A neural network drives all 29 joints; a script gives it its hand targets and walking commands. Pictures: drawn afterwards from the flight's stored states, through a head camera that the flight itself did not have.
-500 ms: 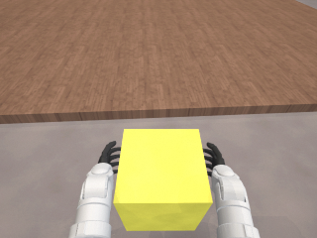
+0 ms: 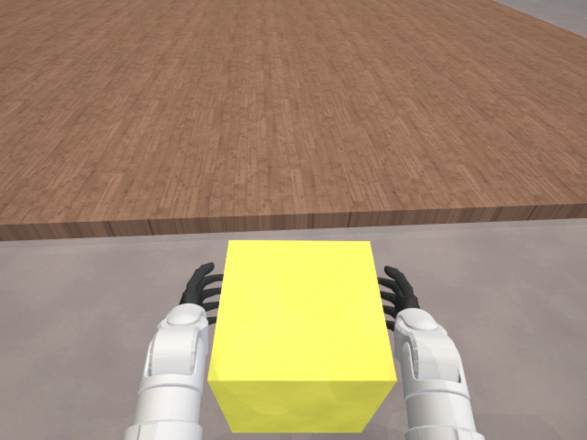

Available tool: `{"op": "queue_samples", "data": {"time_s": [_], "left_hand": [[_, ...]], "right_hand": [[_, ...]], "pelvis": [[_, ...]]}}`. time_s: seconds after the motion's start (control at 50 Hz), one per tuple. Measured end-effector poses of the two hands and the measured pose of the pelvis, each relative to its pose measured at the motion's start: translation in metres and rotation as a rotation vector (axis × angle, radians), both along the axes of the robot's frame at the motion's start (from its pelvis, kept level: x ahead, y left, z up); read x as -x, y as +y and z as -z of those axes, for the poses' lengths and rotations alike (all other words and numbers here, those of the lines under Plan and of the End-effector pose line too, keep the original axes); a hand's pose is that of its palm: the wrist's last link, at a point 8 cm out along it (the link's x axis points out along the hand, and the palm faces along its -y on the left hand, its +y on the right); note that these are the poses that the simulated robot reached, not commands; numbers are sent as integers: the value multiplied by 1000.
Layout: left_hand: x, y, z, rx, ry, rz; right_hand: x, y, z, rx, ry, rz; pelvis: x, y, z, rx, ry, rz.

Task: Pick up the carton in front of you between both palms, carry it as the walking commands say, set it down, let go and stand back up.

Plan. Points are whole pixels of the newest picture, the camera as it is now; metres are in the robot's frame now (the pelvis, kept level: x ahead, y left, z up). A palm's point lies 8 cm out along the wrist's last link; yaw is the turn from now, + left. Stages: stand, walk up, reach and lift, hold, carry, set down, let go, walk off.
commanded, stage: hold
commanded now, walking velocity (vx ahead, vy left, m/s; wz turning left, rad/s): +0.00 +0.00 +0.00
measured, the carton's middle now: (298, 341) +0.29 +0.00 -0.03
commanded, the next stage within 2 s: carry in 0.96 s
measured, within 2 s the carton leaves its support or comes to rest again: neither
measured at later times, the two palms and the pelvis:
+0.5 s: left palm (193, 314) +0.28 +0.15 +0.05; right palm (408, 318) +0.28 -0.15 +0.05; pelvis -0.01 +0.00 +0.00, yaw +0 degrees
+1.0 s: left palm (192, 315) +0.28 +0.15 +0.05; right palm (406, 318) +0.28 -0.15 +0.05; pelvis +0.00 +0.00 +0.00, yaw +0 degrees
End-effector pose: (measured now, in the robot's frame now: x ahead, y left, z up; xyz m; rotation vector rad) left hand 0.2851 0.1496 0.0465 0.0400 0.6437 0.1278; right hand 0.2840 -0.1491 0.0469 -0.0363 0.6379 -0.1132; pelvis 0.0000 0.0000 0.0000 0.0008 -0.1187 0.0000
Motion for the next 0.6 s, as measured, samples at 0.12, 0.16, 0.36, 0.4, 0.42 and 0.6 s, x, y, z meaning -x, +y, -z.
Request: {"op": "queue_samples", "data": {"time_s": [0.12,0.16,0.36,0.4,0.42,0.6], "left_hand": [[6,0,-4,6,11,-4],[7,0,-2,8,19,-6],[6,-1,-3,19,11,-14],[5,-1,-4,19,8,-14],[4,-1,-4,19,8,-14],[2,-1,-3,10,13,-8]], "right_hand": [[5,0,-4,-6,11,2],[6,0,-2,-10,19,5],[6,-1,-3,-24,11,15],[5,-2,-3,-24,9,15],[4,-2,-3,-24,8,15],[1,-1,-4,-11,13,5]], "pelvis": [[5,0,0,0,-23,-1],[8,0,1,0,-26,-1],[14,-1,2,0,-25,-1],[14,-2,2,0,-24,-1],[13,-2,2,0,-24,-1],[7,-2,1,1,-22,-2]]}}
